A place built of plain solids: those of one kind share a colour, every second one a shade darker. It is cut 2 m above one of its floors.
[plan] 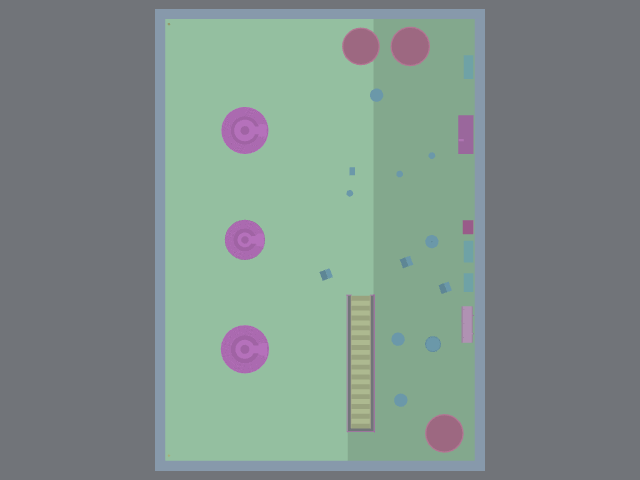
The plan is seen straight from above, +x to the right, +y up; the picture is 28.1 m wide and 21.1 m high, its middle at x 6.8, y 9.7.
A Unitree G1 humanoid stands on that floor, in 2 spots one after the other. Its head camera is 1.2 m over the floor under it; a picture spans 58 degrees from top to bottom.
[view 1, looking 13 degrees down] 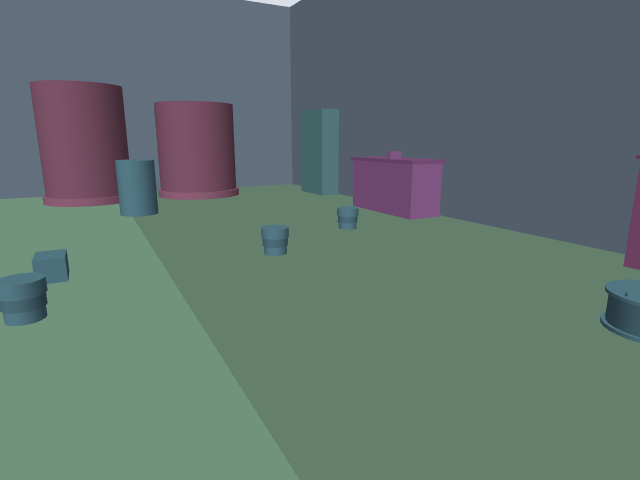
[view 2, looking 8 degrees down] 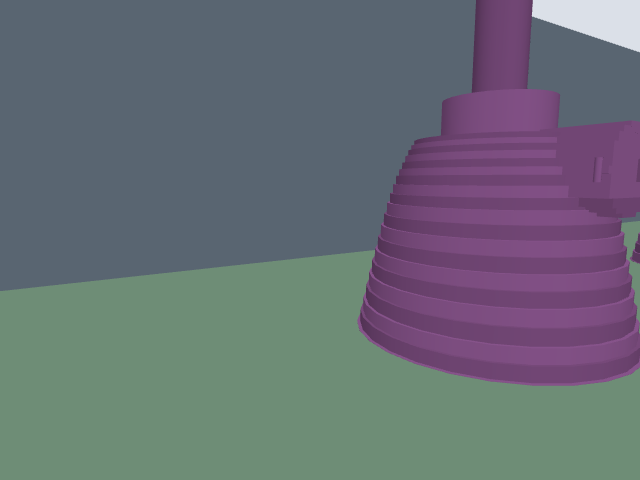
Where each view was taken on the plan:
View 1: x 8.59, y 8.34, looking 62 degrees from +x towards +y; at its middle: upper_floor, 5.33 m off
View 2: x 5.70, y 1.90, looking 148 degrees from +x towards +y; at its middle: wall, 6.79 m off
